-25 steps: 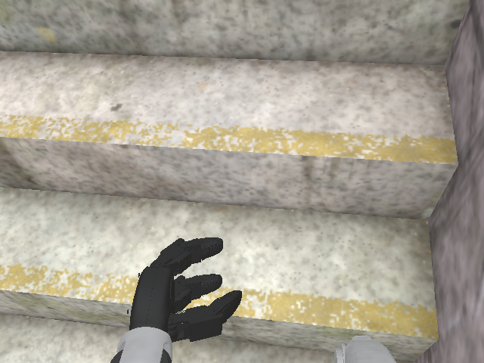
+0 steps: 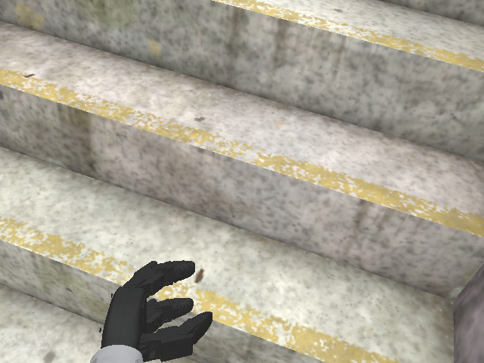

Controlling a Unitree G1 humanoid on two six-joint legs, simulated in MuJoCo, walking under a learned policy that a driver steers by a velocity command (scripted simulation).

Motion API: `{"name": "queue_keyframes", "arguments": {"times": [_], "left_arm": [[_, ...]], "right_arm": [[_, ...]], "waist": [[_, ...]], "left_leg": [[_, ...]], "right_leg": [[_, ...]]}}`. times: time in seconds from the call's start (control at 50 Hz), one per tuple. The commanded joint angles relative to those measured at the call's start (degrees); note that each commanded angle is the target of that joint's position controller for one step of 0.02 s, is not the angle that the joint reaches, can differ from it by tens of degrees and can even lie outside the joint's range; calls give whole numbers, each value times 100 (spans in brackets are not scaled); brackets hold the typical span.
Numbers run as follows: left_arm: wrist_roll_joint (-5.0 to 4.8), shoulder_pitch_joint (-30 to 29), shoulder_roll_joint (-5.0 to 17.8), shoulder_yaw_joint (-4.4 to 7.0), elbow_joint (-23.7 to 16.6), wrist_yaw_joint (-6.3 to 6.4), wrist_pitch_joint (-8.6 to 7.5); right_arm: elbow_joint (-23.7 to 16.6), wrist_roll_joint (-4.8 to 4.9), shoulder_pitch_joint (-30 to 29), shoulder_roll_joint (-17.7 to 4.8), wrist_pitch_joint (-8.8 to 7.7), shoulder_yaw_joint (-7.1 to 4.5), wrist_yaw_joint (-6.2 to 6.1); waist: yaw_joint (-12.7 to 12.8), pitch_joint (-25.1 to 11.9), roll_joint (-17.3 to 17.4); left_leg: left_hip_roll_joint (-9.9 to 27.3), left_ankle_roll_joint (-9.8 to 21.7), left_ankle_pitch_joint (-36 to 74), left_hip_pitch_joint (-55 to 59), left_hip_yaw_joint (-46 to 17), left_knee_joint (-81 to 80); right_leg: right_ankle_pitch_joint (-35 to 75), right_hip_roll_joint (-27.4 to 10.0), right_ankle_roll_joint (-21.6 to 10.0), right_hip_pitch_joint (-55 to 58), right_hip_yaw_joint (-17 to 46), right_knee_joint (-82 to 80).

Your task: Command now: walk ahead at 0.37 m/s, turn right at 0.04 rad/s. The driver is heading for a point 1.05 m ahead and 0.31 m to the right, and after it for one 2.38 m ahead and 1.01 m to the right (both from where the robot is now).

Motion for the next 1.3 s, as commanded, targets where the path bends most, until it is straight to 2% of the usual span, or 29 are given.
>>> {"name": "queue_keyframes", "arguments": {"times": [0.02, 0.08, 0.16, 0.28, 0.38, 0.46, 0.52, 0.56, 0.58, 0.6, 0.62, 0.66, 0.7, 0.8, 0.82, 0.86, 0.9, 0.96, 0.98, 1.04, 1.12, 1.16, 1.18, 1.2, 1.22, 1.24, 1.26, 1.28, 1.3], "left_arm": [[-8, -219, 541, 179, -177, -53, -32], [-47, 170, 508, 233, 491, -177, 4], [-49, 793, 718, 402, 1055, -75, 177], [-111, 1288, 1076, 537, 836, -12, 278], [-4, 1655, 1111, 544, 600, -3, 332], [-122, 1772, 1161, 605, 548, 37, 295], [-157, 2131, 1183, 651, 546, 117, 258], [-107, 2763, 1248, 672, 838, 192, 137], [-26, 3117, 1416, 722, 900, 221, 79], [-53, 2854, 2105, 917, 679, 300, 89], [-17, 2402, 2200, 959, 415, 326, 69], [61, 1307, 2014, 893, 278, 308, 188], [3, 1004, 1671, 732, 245, 334, 145], [40, 1735, 1205, 477, 734, 315, 7], [-30, 1539, 1015, 396, 758, 268, -114], [-41, 1609, 1076, 461, 751, 203, -118], [-109, 1607, 1278, 477, 553, 213, 26], [-20, 1147, 1184, 487, 377, 178, -12], [146, 822, 1063, 472, 200, 149, 7], [146, 1054, 1008, 382, 18, 121, 53], [-109, 1156, 932, 277, -18, 276, 153], [-159, 1435, 1016, 250, 61, 325, 195], [-310, 1941, 1101, 258, 367, 317, 157], [-328, 2259, 1166, 299, 516, 342, 126], [-356, 2081, 1464, 373, 479, 344, 48], [28, 1356, 1975, 500, 211, 324, -20], [64, 827, 1431, 374, 112, 301, -112], [47, 734, 1319, 339, 167, 283, -226], [36, 904, 1377, 370, 329, 222, -283]], "right_arm": [[-632, 81, -107, -1024, -298, -299, -248], [-581, 45, 37, -764, -198, -253, -438], [-732, -55, -257, -692, -174, -155, -455], [-1045, 27, -1010, -939, -226, -139, -483], [-1038, -69, -912, -1140, 50, -199, -532], [-1243, -185, -1546, -1111, 52, -185, -428], [-966, -62, -1755, -1140, 128, -205, -363], [-788, -7, -1778, -1035, 210, -198, -283], [-933, 8, -2178, -864, 177, -136, -193], [-1391, 113, -2465, -843, 210, -166, -119], [-1287, -3, -2182, -740, 199, -127, -14], [-1255, -99, -2087, -883, 238, -149, 3], [-1386, -232, -2126, -855, 409, -115, -71], [-680, 182, -1103, -397, 481, 95, -162], [-605, 100, -733, -348, 507, 42, -259], [-869, -60, -1333, -734, 452, -91, -276], [-1080, 40, -1211, -1242, 408, -291, -236], [-1060, -51, -1352, -1257, 335, -415, -226], [-1018, -84, -1312, -1376, 360, -493, -297], [-950, -29, -1160, -1224, 446, -494, -340], [-816, -152, -897, -1294, 603, -615, -332], [-913, -145, -1138, -1444, 628, -669, -253], [-863, -8, -1272, -1322, 616, -679, -160], [-802, 81, -1426, -1379, 612, -719, -64], [-793, 226, -1550, -1156, 559, -723, 6], [-1218, 121, -2078, -929, 513, -598, -9], [-1144, -230, -1909, -1144, 480, -598, -32], [-1140, -334, -1541, -1140, 516, -548, 5], [-1002, -258, -1224, -1094, 538, -456, 30]], "waist": [[546, 203, 550], [374, 249, 764], [521, 389, 1029], [832, 489, 613], [782, 463, 919], [898, 92, 694], [1127, 65, 1320], [1419, 38, 311], [1700, 191, -354], [1542, 443, -1396], [1366, 112, -756], [855, 359, -120], [776, 398, -25], [1138, -337, -531], [888, -346, -798], [1044, 66, 318], [791, -3, 2055], [779, 338, 1281], [753, 227, 1116], [774, 342, 1107], [728, 305, 1556], [882, 75, 1593], [1018, -37, 1420], [1312, 41, 1165], [1454, 30, -277], [1301, -25, -2130], [798, -5, -1225], [484, 78, -378], [431, 344, 36]], "left_leg": [[1931, 484, -1648, 1766, -3515, -3043], [1936, 317, -913, 1813, -2196, -2916], [1935, 380, -154, 1401, -1254, -3129], [2018, 645, 1581, 1394, -500, -3116], [1950, 703, 1656, 2168, -73, -2879], [2241, 683, 2291, 1811, 526, -2629], [1890, 489, 2360, 1568, 1014, -2030], [1477, 6, 1909, 1018, 1334, -553], [1259, -306, 487, -420, 1188, 590], [395, -737, -1154, -1984, 644, 2006], [518, -916, -832, -1932, -525, 3128], [402, -991, 199, -1702, -340, 3110], [392, -920, 534, -1705, -307, 2599], [466, -554, 104, 662, 294, -858], [513, -368, 1021, 1510, 302, -1223], [565, -98, 1602, 1563, -490, -1999], [1977, 837, 711, 1344, -3304, -3538], [1523, 871, 186, 997, -2919, -3257], [1332, 831, -25, 939, -3052, -3110], [821, 727, -259, 1032, -2715, -2967], [707, 458, -194, 1271, -3014, -3071], [861, 211, -279, 931, -3346, -3121], [508, 93, -855, 387, -2813, -3141], [65, -155, -1636, -622, -2534, -2548], [-512, -284, -2000, -2144, -1765, -82], [-733, -486, -644, -2947, -519, 2794], [-120, -518, 141, -3081, -865, 4697], [-12, -535, 577, -3035, -818, 5317], [-57, -613, 792, -3204, -598, 5452]], "right_leg": [[582, 140, -190, -1080, 554, -1411], [396, 554, -228, -337, 783, -2737], [-17, 874, -148, 310, 894, -2678], [-347, 470, 7, 1093, 702, -3778], [-1373, 369, -17, 1112, 319, -5560], [-2112, 270, -169, 2229, 84, -6921], [-1883, 428, -365, 3015, -349, -8260], [-593, 777, -657, 3934, -101, -9769], [322, 163, -991, 4615, 1260, -10066], [1705, -1082, -2066, 4538, 4048, -10402], [809, -1364, -2478, 4178, 4640, -10943], [-986, -705, -2117, 3404, 3301, -10686], [-244, -403, -1790, 3406, 2948, -10151], [1354, -418, -1250, 3817, 1892, -10296], [1396, -472, -1190, 3307, 1640, -10093], [243, 211, -929, 2846, 1022, -9013], [-1935, 773, -311, 2138, 545, -7633], [-1568, 610, -178, 1737, 880, -6141], [-1273, 619, -174, 1718, 1108, -5559], [-1081, 908, -126, 1427, 676, -5741], [-2315, 1146, -114, 2016, 525, -7841], [-2331, 982, -352, 3027, 1030, -9076], [-2035, 1428, -468, 3840, 164, -9986], [-1136, 1286, -602, 4958, 205, -10840], [-1283, 124, -857, 5847, 1403, -10753], [-2603, -1383, -1479, 4932, 3231, -11333], [-3171, -1502, -1476, 4092, 3397, -11272], [-3168, -1370, -1340, 3788, 2999, -11100], [-3065, -1071, -1253, 3700, 2423, -11042]]}}
Keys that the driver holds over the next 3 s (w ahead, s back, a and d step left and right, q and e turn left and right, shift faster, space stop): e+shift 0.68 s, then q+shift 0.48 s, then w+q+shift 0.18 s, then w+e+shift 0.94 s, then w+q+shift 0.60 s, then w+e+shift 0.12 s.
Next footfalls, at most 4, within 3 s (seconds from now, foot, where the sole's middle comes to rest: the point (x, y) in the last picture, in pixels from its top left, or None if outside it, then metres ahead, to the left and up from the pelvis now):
0.58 right None -0.01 -0.09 -0.74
0.86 left None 0.13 0.09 -0.74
1.20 right None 0.03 -0.03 -0.74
1.74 left None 0.22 0.28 -0.74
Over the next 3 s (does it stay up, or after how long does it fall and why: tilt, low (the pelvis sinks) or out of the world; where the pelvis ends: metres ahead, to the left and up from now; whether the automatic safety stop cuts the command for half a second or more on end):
stays up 0.80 -0.06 0.56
